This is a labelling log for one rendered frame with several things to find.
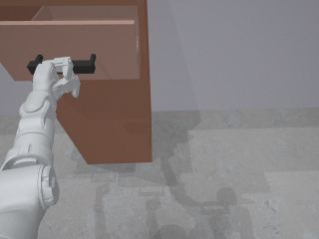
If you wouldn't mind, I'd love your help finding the drawer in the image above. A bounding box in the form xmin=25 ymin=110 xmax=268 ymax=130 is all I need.
xmin=0 ymin=5 xmax=141 ymax=82

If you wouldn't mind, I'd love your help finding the cabinet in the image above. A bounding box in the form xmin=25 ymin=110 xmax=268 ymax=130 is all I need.
xmin=0 ymin=0 xmax=153 ymax=164

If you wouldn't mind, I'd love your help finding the handle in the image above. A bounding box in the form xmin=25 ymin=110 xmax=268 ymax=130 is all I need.
xmin=27 ymin=54 xmax=97 ymax=75

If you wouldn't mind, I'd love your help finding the left robot hand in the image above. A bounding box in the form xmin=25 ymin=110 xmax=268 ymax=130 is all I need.
xmin=32 ymin=57 xmax=81 ymax=102

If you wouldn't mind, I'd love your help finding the left robot forearm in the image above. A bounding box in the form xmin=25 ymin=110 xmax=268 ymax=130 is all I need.
xmin=0 ymin=90 xmax=58 ymax=172

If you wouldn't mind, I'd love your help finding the left robot upper arm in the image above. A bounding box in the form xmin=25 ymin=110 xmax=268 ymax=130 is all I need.
xmin=0 ymin=163 xmax=60 ymax=239

